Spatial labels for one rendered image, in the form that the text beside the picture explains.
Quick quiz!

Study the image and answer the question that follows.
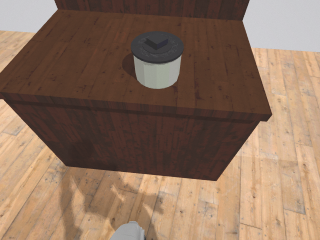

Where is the pot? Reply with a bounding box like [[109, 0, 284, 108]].
[[133, 55, 182, 89]]

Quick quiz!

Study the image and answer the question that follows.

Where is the lid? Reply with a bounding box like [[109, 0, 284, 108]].
[[130, 31, 184, 64]]

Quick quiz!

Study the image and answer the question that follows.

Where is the knob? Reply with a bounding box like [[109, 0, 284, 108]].
[[146, 32, 168, 49]]

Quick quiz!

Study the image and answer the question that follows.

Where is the robot left shin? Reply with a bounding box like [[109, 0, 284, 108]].
[[129, 221, 139, 226]]

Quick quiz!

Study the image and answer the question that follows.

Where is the robot left thigh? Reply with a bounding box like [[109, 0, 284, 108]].
[[109, 223, 145, 240]]

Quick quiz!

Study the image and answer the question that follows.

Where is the table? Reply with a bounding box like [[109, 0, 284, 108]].
[[0, 0, 273, 181]]

